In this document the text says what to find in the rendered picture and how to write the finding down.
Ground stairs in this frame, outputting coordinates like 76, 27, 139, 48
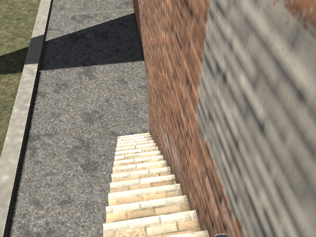
103, 132, 209, 237

